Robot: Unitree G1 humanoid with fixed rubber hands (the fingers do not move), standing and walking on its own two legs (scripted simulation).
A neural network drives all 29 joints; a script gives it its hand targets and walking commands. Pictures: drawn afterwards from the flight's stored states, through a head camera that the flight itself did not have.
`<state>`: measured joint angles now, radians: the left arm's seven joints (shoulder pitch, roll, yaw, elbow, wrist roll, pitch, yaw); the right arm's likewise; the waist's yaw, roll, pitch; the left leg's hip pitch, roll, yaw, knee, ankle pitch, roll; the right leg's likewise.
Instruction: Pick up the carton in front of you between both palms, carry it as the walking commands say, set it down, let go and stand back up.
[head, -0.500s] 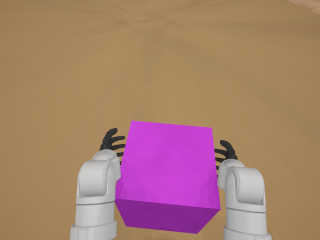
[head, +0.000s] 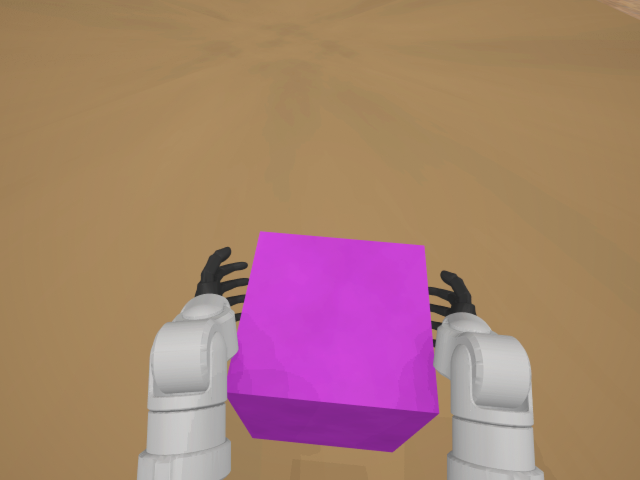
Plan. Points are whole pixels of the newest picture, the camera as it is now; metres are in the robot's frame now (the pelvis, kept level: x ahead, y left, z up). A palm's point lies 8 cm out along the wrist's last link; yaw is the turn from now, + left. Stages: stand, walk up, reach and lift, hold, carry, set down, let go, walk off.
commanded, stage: carry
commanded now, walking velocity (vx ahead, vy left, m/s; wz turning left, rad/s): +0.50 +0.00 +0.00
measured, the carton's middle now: (331, 349) +0.32 +0.00 -0.01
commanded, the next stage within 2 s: none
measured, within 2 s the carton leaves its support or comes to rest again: neither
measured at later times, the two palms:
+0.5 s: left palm (268, 153) +0.64 +0.12 +0.10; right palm (425, 168) +0.64 -0.17 +0.08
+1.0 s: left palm (272, 83) +0.93 +0.14 +0.10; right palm (395, 90) +0.92 -0.15 +0.10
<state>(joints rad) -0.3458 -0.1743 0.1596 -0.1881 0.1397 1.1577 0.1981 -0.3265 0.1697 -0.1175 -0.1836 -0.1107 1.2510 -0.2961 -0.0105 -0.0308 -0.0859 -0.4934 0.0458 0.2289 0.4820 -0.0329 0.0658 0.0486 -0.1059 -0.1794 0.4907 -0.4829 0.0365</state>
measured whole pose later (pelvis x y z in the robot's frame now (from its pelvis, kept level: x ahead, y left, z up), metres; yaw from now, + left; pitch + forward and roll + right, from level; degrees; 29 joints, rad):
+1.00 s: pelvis +0.62 -0.01 +0.02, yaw +0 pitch +4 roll +0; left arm -0.35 -0.18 0.17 -0.21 0.14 1.18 0.20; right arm -0.35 0.18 -0.13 -0.17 -0.12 1.25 -0.28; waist 0.00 -0.03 -0.01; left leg -0.38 0.04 0.23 0.40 -0.09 0.08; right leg -0.22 -0.06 -0.09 0.59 -0.51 0.03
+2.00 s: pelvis +0.69 -0.05 +0.01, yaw +0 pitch +3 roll +1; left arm -0.28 -0.16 0.14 0.03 0.18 0.99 0.15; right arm -0.25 0.15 -0.09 0.02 -0.16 1.09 -0.26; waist 0.00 -0.01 -0.09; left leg -0.33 0.08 0.20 0.55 -0.26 0.00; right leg -0.15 -0.03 -0.12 0.51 -0.42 -0.02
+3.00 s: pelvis +0.63 -0.03 +0.02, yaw +0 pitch +1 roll +0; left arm -0.24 -0.15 0.20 0.20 0.26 0.70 0.03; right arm -0.22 0.14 -0.14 0.20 -0.24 0.77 -0.06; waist 0.00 0.00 -0.09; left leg -0.37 0.09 0.21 0.50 -0.15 0.03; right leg -0.22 -0.02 -0.12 0.53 -0.33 -0.02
